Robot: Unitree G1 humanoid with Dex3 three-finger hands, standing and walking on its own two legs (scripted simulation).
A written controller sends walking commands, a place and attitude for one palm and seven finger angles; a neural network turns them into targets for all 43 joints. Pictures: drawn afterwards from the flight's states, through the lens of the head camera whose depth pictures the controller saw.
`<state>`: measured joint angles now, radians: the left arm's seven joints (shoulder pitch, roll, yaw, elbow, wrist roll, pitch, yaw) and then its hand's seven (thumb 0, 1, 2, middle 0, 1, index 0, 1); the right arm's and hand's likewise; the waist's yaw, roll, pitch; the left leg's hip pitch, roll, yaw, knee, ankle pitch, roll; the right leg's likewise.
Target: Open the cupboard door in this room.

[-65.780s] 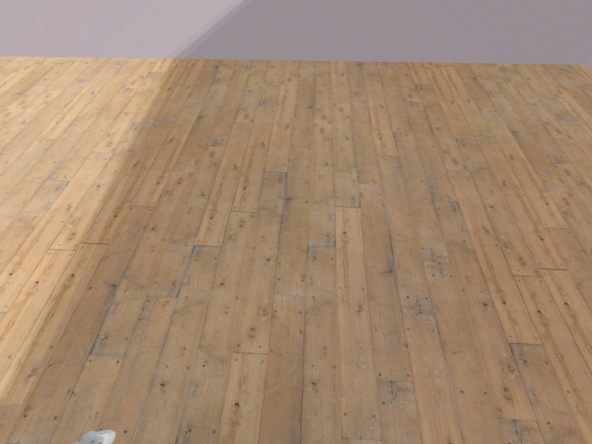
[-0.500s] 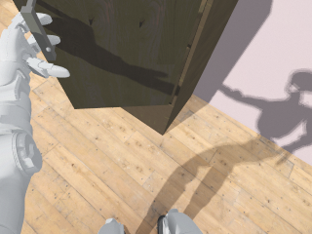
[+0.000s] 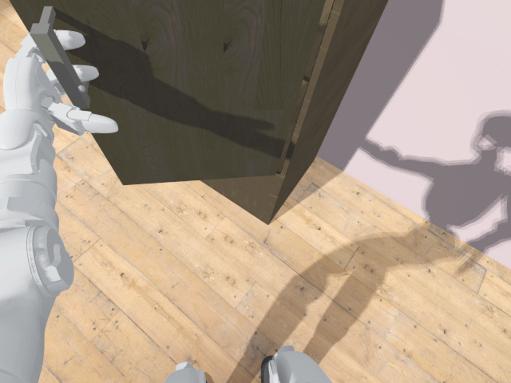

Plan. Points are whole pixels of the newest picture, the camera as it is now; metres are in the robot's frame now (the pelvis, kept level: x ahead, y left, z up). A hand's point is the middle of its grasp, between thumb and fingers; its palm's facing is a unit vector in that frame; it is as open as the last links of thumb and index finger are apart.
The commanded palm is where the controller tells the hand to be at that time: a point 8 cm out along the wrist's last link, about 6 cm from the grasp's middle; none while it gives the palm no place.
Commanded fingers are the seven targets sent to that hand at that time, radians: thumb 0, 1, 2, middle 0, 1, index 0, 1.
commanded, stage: close the thumb around the handle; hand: left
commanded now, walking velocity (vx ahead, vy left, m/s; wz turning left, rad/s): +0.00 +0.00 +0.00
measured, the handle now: (66, 61) +0.58 +0.22 +0.11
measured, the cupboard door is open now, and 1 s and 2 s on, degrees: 41 43 85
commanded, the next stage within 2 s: pull the door open along its arc in 0.76 s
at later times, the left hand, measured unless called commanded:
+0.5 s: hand (80, 91) +0.52 +0.20 +0.11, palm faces +0.01 -1.00 -0.01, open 8.8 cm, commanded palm +0.50 +0.23 +0.11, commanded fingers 0.00 0.79 0.85 -0.39 -1.34 -0.39 -1.34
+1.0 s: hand (79, 92) +0.52 +0.20 +0.11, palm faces +0.00 -1.00 -0.01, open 5.6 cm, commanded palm +0.48 +0.24 +0.11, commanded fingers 0.00 0.90 0.90 -0.40 -1.35 -0.40 -1.35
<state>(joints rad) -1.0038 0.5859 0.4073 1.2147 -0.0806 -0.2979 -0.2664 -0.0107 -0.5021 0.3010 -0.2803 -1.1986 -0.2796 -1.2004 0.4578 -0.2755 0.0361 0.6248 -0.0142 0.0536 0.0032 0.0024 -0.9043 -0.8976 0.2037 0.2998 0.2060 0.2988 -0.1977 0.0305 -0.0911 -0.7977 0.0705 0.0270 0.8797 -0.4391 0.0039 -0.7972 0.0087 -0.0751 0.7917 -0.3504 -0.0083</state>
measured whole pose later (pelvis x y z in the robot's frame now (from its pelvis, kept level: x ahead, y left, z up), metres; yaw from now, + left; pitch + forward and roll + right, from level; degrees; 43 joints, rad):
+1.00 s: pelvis +0.00 +0.00 +0.00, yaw +0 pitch +20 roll -3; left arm -0.98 0.59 0.42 1.22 -0.08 -0.31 -0.28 0.01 0.75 0.82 -0.36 -1.35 -0.37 -1.35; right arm 0.45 -0.28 0.04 0.62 -0.01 0.05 0.00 0.00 -0.90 -0.90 0.20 0.30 0.21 0.30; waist -0.20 0.03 -0.09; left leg -0.79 0.07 0.03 0.88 -0.44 0.01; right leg -0.80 0.01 -0.07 0.80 -0.35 -0.01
